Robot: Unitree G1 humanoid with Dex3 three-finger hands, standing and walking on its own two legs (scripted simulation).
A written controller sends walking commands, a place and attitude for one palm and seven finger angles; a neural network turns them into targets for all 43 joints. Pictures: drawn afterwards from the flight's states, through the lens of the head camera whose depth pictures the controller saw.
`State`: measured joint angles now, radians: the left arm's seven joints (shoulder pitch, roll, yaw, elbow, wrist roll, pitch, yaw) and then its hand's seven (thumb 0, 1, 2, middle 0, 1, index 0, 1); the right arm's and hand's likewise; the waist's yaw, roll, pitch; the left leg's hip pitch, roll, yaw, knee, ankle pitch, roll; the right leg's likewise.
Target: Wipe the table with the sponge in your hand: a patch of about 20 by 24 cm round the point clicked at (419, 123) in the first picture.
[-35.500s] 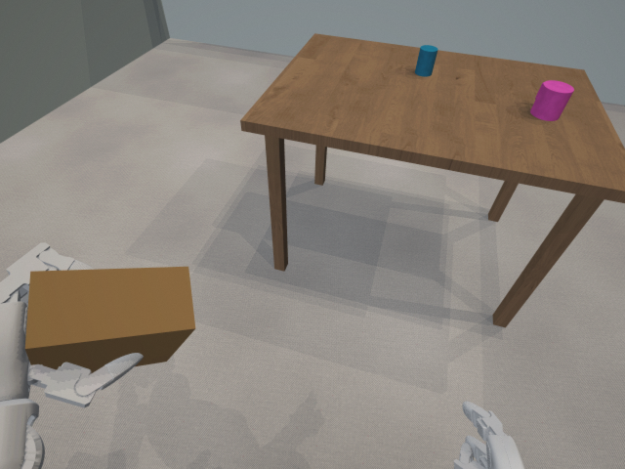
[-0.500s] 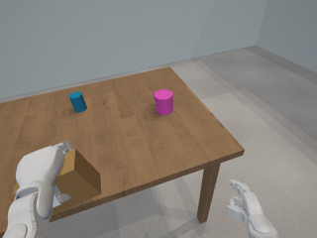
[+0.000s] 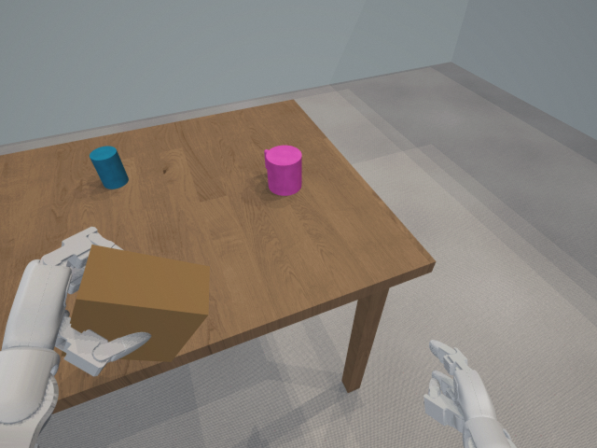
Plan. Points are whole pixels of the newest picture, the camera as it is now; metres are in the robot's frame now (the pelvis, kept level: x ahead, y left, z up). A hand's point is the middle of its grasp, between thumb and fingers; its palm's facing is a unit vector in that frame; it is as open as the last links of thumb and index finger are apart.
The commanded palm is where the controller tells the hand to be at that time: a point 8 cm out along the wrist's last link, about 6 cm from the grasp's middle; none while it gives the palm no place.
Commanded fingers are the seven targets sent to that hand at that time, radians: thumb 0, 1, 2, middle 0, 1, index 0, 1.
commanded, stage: step back with the hand held close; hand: left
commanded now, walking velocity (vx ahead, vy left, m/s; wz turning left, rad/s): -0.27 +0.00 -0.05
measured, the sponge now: (154, 312) +0.23 +0.20 +0.11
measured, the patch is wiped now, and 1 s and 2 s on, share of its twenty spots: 1.00 1.00 1.00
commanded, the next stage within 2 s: stop stepping back and stand still in 1.28 s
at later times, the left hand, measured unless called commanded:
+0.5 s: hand (55, 309) +0.20 +0.28 +0.16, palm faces +0.34 -0.83 -0.44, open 10.2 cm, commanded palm +0.14 +0.32 +0.18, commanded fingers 0.00 0.10 1.30 -1.20 -1.60 -1.20 -1.60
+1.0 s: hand out of the picture +0.13 +0.29 +0.16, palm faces +0.36 -0.82 -0.44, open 10.2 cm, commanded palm +0.07 +0.32 +0.18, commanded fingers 0.00 0.10 1.30 -1.20 -1.60 -1.20 -1.60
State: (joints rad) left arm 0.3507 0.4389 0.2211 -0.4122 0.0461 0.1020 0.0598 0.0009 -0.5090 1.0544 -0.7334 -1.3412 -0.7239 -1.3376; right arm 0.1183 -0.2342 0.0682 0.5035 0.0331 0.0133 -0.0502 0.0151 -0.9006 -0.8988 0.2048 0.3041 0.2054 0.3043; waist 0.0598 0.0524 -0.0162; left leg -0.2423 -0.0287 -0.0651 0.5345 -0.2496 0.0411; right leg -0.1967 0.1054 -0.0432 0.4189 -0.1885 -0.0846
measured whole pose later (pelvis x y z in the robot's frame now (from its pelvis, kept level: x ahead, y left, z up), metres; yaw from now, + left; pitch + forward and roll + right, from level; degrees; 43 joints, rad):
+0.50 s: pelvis -0.02 +0.04 -0.01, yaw -1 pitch +2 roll -1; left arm 0.51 0.42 0.36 -0.56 -0.04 -0.12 0.13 0.00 -0.51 1.05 -0.73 -1.34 -0.73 -1.34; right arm 0.25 -0.22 0.01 0.57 0.00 -0.03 -0.05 0.02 -0.90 -0.90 0.21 0.30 0.21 0.30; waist -0.01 -0.01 -0.04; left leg -0.39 -0.10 -0.01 0.60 -0.24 0.09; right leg -0.35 0.04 0.04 0.61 -0.31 -0.01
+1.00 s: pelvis -0.09 +0.04 -0.01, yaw -1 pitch +3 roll -1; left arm 0.51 0.44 0.40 -0.61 -0.05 -0.12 0.15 0.00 -0.51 1.05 -0.73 -1.34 -0.73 -1.33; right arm 0.16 -0.19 -0.01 0.55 0.00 -0.04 -0.04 0.01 -0.90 -0.90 0.20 0.30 0.21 0.30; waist 0.01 -0.06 0.01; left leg -0.43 -0.01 0.02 0.60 -0.22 0.04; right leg -0.51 0.04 0.05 0.93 -0.46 0.02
